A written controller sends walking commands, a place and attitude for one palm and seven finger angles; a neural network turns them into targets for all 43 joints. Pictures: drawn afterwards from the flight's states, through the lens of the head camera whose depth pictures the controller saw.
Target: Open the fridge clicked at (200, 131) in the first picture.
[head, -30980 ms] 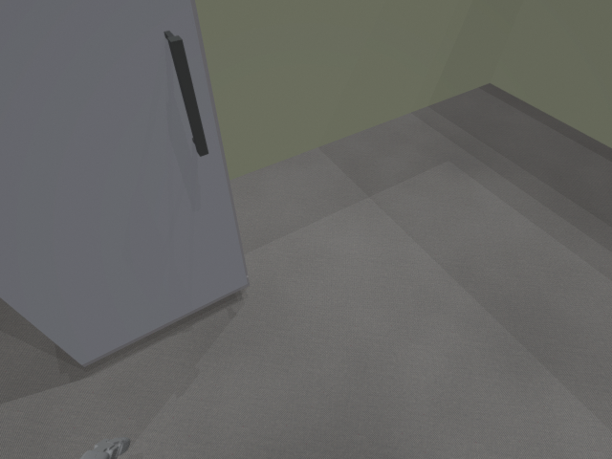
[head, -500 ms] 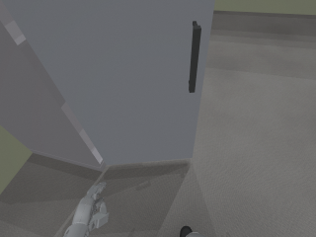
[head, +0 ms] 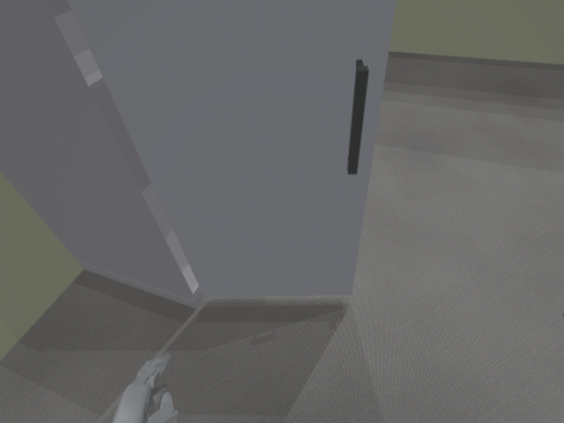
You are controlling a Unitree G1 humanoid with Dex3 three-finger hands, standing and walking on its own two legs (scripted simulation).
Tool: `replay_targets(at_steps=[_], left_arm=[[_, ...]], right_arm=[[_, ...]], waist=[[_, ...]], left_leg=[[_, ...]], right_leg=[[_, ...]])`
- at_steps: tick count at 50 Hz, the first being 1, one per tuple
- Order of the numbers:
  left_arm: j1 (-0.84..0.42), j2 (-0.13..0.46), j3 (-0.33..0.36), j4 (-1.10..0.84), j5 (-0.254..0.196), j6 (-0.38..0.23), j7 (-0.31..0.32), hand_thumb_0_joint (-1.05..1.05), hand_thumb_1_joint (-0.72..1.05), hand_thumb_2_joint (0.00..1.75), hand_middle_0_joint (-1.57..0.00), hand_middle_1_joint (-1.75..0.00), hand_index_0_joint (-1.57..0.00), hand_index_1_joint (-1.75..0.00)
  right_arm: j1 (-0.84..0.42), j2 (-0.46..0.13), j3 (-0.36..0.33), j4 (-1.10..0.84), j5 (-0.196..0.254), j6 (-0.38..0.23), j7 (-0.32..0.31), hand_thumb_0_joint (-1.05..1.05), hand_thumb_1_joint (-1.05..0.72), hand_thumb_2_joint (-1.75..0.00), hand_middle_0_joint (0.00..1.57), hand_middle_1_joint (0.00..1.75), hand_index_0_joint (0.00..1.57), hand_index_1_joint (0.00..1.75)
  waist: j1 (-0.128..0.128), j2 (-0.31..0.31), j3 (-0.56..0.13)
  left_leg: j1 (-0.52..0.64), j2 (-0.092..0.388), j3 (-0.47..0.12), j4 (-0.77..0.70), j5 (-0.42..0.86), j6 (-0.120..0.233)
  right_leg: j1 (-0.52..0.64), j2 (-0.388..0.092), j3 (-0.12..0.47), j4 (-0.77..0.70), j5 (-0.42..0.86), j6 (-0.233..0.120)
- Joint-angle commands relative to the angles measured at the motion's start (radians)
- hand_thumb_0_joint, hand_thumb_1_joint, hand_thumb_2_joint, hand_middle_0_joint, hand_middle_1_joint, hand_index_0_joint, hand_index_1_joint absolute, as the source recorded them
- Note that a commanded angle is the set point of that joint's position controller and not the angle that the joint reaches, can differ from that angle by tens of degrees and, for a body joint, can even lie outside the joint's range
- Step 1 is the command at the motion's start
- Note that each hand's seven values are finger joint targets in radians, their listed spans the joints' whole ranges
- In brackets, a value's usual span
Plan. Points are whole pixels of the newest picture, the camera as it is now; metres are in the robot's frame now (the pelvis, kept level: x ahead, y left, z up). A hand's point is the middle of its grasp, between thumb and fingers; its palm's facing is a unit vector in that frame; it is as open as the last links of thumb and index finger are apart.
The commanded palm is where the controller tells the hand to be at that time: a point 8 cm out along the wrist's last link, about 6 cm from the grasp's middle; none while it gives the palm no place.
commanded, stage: stop stepping back and stand still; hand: right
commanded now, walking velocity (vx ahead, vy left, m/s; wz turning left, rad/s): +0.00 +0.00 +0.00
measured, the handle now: (355, 121) +0.68 -0.12 +0.08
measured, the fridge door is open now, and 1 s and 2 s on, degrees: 70 70 70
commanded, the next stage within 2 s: let the arm hang, fingers relaxed in 0.26 s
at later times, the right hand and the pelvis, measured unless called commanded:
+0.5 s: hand (502, 394) +0.19 -0.27 -0.03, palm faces +0.10 +0.89 -0.45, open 7.4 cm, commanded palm none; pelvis -0.02 -0.02 -0.01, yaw -2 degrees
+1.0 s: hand out of the picture -0.06 -0.22 -0.17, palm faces +0.05 +0.97 -0.24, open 7.4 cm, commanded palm none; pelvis -0.02 -0.01 +0.00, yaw -3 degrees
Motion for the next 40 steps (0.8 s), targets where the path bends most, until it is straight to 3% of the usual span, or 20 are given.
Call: replay_targets(at_steps=[1,2,3,5,6,10,12,13,14,17,18,19,22,25,27,30,32,35,37,40], left_arm=[[-0.111,0.157,0.053,-0.205,0.014,-0.045,0.001,0.0,0.9,0.9,-0.2,-0.3,-0.2,-0.3],[-0.114,0.143,0.05,-0.217,0.015,-0.023,-0.001,0.0,0.9,0.9,-0.2,-0.3,-0.2,-0.3],[-0.121,0.139,0.054,-0.221,0.022,-0.002,-0.002,0.0,0.9,0.9,-0.2,-0.3,-0.2,-0.3],[-0.104,0.136,0.058,-0.193,0.022,0.024,-0.004,0.0,0.9,0.9,-0.2,-0.3,-0.2,-0.3],[-0.093,0.135,0.058,-0.18,0.016,0.024,-0.003,0.0,0.9,0.9,-0.2,-0.3,-0.2,-0.3],[-0.085,0.136,0.038,-0.153,-0.007,0.002,0.012,0.0,0.9,0.9,-0.2,-0.3,-0.2,-0.3],[-0.111,0.162,0.051,-0.159,-0.01,-0.021,0.025,0.0,0.9,0.9,-0.2,-0.3,-0.2,-0.3],[-0.114,0.175,0.058,-0.167,-0.016,-0.025,0.026,0.0,0.9,0.9,-0.2,-0.3,-0.2,-0.3],[-0.114,0.18,0.062,-0.176,-0.018,-0.026,0.026,0.0,0.9,0.9,-0.2,-0.3,-0.2,-0.3],[-0.123,0.158,0.043,-0.179,-0.006,-0.024,0.023,0.0,0.9,0.9,-0.2,-0.3,-0.2,-0.3],[-0.178,0.363,0.114,0.055,-0.013,-0.018,-0.066,0.0,0.9,0.9,-0.2,-0.3,-0.2,-0.3],[-0.125,0.337,0.118,0.037,-0.018,0.066,-0.068,0.0,0.9,0.9,-0.2,-0.3,-0.2,-0.3],[-0.132,0.342,0.095,0.027,0.006,0.118,-0.063,0.0,0.9,0.9,-0.2,-0.3,-0.2,-0.3],[-0.164,0.347,0.086,0.065,0.012,0.139,-0.065,0.0,0.9,0.9,-0.2,-0.3,-0.2,-0.3],[-0.171,0.298,0.07,0.109,0.007,0.163,-0.068,0.0,0.9,0.9,-0.2,-0.3,-0.2,-0.3],[-0.105,0.247,0.059,0.181,0.016,0.204,-0.063,0.0,0.9,0.9,-0.2,-0.3,-0.2,-0.3],[-0.079,0.244,0.058,0.22,0.016,0.209,-0.061,0.0,0.9,0.9,-0.2,-0.3,-0.2,-0.3],[-0.089,0.248,0.053,0.268,0.017,0.205,-0.054,0.0,0.9,0.9,-0.2,-0.3,-0.2,-0.3],[-0.082,0.247,0.055,0.292,0.014,0.198,-0.048,0.0,0.9,0.9,-0.2,-0.3,-0.2,-0.3],[-0.043,0.22,0.055,0.338,0.011,0.193,-0.04,0.0,0.9,0.9,-0.2,-0.3,-0.2,-0.3]], right_arm=[[0.15,-0.256,-0.163,-0.268,-0.003,-0.084,-0.005,0.0,-0.9,-0.9,0.2,0.3,0.2,0.3],[0.154,-0.238,-0.157,-0.253,0.0,-0.084,-0.001,0.0,-0.9,-0.9,0.2,0.3,0.2,0.3],[0.137,-0.261,-0.176,-0.23,0.003,-0.085,0.003,0.0,-0.9,-0.9,0.2,0.3,0.2,0.3],[0.046,-0.28,-0.198,-0.214,0.019,-0.088,0.005,0.0,-0.9,-0.9,0.2,0.3,0.2,0.3],[0.026,-0.252,-0.181,-0.167,0.02,-0.076,0.002,0.0,-0.9,-0.9,0.2,0.3,0.2,0.3],[-0.039,-0.187,-0.09,-0.084,0.01,-0.071,-0.006,0.0,-0.9,-0.9,0.2,0.3,0.2,0.3],[-0.064,-0.187,-0.064,-0.133,0.004,-0.074,-0.006,0.0,-0.9,-0.9,0.2,0.3,0.2,0.3],[-0.07,-0.197,-0.064,-0.161,0.004,-0.078,-0.005,0.0,-0.9,-0.9,0.2,0.3,0.2,0.3],[-0.058,-0.207,-0.073,-0.161,0.001,-0.076,-0.006,0.0,-0.9,-0.9,0.2,0.3,0.2,0.3],[-0.067,-0.223,-0.088,-0.232,-0.002,-0.091,-0.004,0.0,-0.9,-0.9,0.2,0.3,0.2,0.3],[-0.027,-0.033,0.29,0.581,-0.058,0.072,0.12,0.0,-0.9,-0.9,0.2,0.3,0.2,0.3],[-0.037,-0.054,0.26,0.609,-0.054,0.153,0.144,0.0,-0.9,-0.9,0.2,0.3,0.2,0.3],[-0.119,-0.083,0.282,0.737,-0.055,0.166,0.156,0.0,-0.9,-0.9,0.2,0.3,0.2,0.3],[-0.168,-0.14,0.298,0.935,-0.059,0.161,0.16,0.0,-0.9,-0.9,0.2,0.3,0.2,0.3],[-0.224,-0.129,0.326,1.057,-0.056,0.164,0.162,0.0,-0.9,-0.9,0.2,0.3,0.2,0.3],[-0.334,-0.124,0.352,1.176,-0.054,0.173,0.154,0.0,-0.9,-0.9,0.2,0.3,0.2,0.3],[-0.35,-0.112,0.358,1.243,-0.05,0.174,0.151,0.0,-0.9,-0.9,0.2,0.3,0.2,0.3],[-0.274,-0.081,0.358,1.355,-0.044,0.179,0.153,0.0,-0.9,-0.9,0.2,0.3,0.2,0.3],[-0.21,-0.062,0.352,1.419,-0.043,0.177,0.153,0.0,-0.9,-0.9,0.2,0.3,0.2,0.3],[-0.174,-0.025,0.356,1.481,-0.04,0.17,0.151,0.0,-0.9,-0.9,0.2,0.3,0.2,0.3]], waist=[[-0.03,-0.295,-0.071],[-0.025,-0.241,-0.056],[-0.019,-0.123,-0.037],[-0.016,0.101,-0.035],[-0.009,0.147,-0.021],[0.011,-0.01,-0.025],[-0.011,-0.119,-0.062],[-0.02,-0.086,-0.081],[-0.018,-0.041,-0.089],[-0.016,-0.169,-0.118],[0.026,-0.151,-0.023],[0.006,-0.14,-0.079],[-0.008,-0.058,-0.078],[-0.023,0.005,-0.094],[-0.002,0.053,-0.066],[0.046,-0.003,0.008],[0.057,-0.092,0.025],[0.018,-0.23,0.062],[-0.007,-0.201,0.018],[-0.002,-0.18,-0.017]], left_leg=[[0.213,-0.02,0.082,-0.194,0.055,0.024],[0.236,0.006,0.058,-0.271,0.065,0.033],[0.161,0.084,-0.047,-0.374,0.027,0.062],[-0.154,0.327,-0.342,-0.544,-0.2,0.169],[-0.182,0.346,-0.374,-0.541,-0.195,0.188],[-0.071,0.213,-0.125,-0.321,0.207,0.089],[-0.047,0.124,-0.078,-0.262,0.309,0.022],[-0.024,0.1,-0.069,-0.258,0.346,-0.001],[0.0,0.091,-0.067,-0.243,0.45,-0.004],[0.072,0.063,-0.005,-0.166,0.417,-0.011],[-0.012,0.131,0.033,-0.045,0.547,0.007],[-0.003,0.115,0.01,-0.047,0.403,0.02],[-0.007,0.066,-0.001,0.033,0.091,0.031],[0.081,0.102,-0.045,-0.098,0.208,0.044],[0.006,0.177,-0.121,-0.238,0.121,0.073],[-0.185,0.251,-0.203,-0.396,-0.062,0.133],[-0.214,0.209,-0.159,-0.37,-0.057,0.116],[-0.088,0.121,-0.093,-0.306,-0.04,0.066],[0.029,0.115,-0.075,-0.298,0.032,0.061],[0.047,0.127,-0.069,-0.315,0.074,0.067]], right_leg=[[-0.146,-0.149,0.167,-0.311,-0.511,0.038],[-0.183,-0.111,0.12,-0.235,-0.465,0.052],[-0.167,-0.062,0.062,-0.071,-0.386,0.062],[-0.044,-0.019,0.028,0.343,-0.231,0.075],[-0.074,-0.017,0.037,0.441,-0.236,0.072],[0.039,-0.057,0.003,0.108,-0.129,0.042],[0.139,-0.106,0.052,-0.007,0.039,0.023],[0.152,-0.129,0.072,-0.002,0.102,0.018],[0.152,-0.124,0.067,0.032,0.193,0.019],[0.103,-0.149,0.129,-0.043,0.25,0.018],[0.014,-0.161,0.15,0.086,0.477,-0.003],[0.03,-0.176,0.14,0.056,0.47,-0.007],[-0.061,-0.239,0.29,-0.008,0.248,-0.087],[-0.087,-0.168,0.244,0.007,0.106,-0.046],[-0.048,-0.089,0.155,0.057,-0.091,0.002],[0.095,-0.032,0.062,0.171,-0.186,0.029],[0.145,-0.062,0.091,0.116,-0.151,0.025],[0.0,-0.117,0.203,-0.078,-0.279,0.004],[-0.045,-0.126,0.213,-0.114,-0.301,-0.003],[0.007,-0.114,0.186,-0.098,-0.238,0.004]])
